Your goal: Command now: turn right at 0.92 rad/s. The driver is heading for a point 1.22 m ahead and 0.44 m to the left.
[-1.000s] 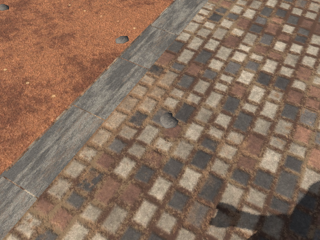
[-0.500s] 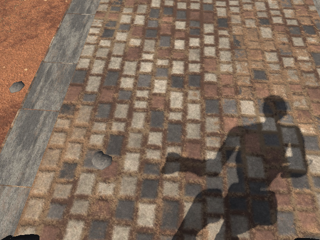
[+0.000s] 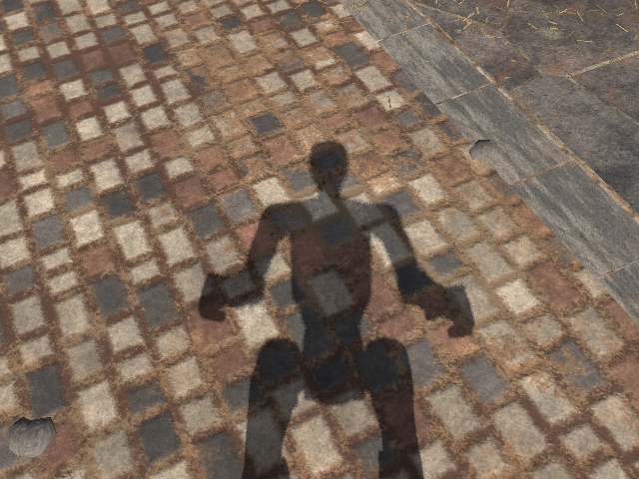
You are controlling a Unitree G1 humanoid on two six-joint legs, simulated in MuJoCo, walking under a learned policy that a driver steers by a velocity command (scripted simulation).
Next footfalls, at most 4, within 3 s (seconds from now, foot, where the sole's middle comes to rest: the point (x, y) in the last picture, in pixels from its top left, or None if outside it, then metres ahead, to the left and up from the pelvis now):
0.50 left None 0.06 0.11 -0.76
0.98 right None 0.21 -0.05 -0.76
1.38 left None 0.02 0.15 -0.76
1.96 right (331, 475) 0.43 0.04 -0.76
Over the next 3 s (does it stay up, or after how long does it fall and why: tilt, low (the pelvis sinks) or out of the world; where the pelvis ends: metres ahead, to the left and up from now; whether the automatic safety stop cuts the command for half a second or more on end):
stays up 1.22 0.11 0.01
